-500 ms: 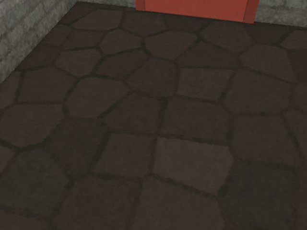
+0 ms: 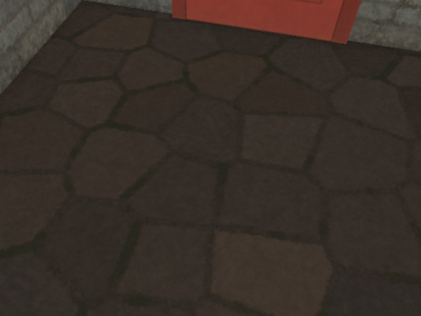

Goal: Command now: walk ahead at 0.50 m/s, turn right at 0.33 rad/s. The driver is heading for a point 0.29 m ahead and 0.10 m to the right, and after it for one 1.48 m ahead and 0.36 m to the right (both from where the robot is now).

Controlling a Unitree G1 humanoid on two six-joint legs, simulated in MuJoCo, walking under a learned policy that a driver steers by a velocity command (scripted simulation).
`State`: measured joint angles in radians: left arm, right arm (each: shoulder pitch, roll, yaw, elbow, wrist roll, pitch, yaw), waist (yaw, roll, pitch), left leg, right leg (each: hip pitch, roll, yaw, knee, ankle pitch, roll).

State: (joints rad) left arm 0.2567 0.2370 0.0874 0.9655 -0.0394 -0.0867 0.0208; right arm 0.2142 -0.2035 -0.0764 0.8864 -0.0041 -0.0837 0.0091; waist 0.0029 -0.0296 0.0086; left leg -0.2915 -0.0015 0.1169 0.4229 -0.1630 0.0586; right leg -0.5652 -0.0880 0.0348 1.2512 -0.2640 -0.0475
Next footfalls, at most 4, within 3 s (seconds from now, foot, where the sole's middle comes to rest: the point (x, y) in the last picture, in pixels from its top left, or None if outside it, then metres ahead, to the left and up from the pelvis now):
0.42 right None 0.37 -0.16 -0.78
0.94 left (237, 250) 0.72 -0.09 -0.78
1.44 right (302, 202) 0.92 -0.34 -0.78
1.92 left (240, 144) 1.21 -0.12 -0.78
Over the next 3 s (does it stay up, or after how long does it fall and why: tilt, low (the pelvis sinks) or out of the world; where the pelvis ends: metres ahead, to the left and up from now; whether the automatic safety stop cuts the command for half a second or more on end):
stays up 1.46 -0.33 0.00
